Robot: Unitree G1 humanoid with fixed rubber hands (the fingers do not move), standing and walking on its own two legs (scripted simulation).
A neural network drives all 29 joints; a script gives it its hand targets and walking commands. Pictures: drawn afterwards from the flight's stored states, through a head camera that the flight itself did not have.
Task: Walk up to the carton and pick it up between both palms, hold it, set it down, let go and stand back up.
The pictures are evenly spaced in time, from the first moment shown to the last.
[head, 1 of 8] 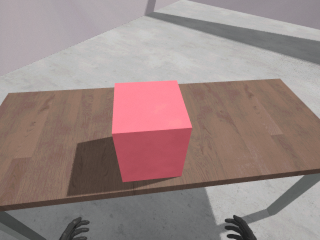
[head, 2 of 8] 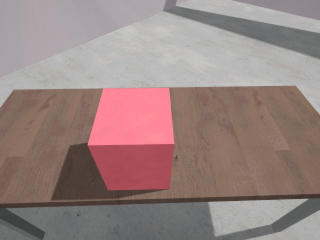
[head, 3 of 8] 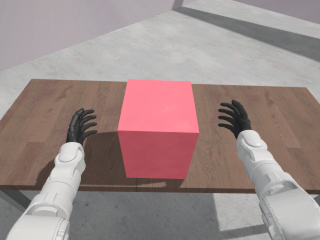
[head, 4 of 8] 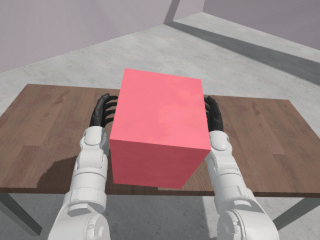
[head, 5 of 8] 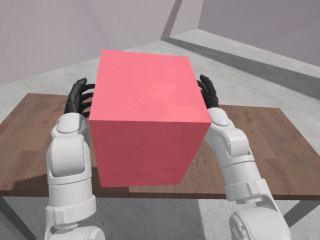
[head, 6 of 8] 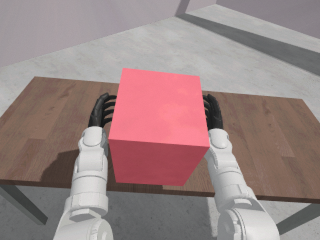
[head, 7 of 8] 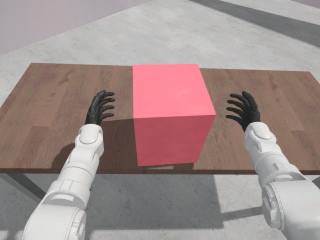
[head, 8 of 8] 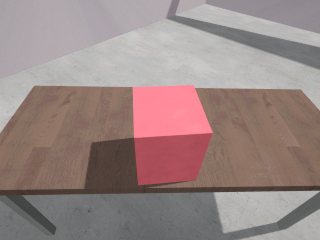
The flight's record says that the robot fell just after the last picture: no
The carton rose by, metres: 0.22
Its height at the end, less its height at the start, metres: +0.00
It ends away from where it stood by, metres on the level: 0.01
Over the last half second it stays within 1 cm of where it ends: yes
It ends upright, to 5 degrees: yes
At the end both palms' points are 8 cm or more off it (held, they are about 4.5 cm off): yes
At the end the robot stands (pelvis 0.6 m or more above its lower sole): yes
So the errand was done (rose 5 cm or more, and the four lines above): yes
